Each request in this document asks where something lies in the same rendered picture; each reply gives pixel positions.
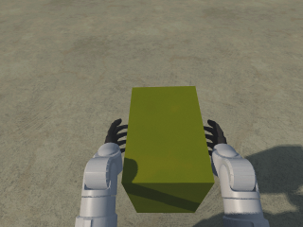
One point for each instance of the robot left hand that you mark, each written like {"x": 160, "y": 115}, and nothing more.
{"x": 113, "y": 135}

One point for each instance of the robot right hand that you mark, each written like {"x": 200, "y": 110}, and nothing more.
{"x": 217, "y": 137}

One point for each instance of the carton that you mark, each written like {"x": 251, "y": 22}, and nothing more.
{"x": 166, "y": 166}

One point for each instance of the right robot forearm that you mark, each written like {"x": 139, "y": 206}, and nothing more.
{"x": 239, "y": 188}

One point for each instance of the left robot forearm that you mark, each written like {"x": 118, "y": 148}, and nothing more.
{"x": 99, "y": 188}

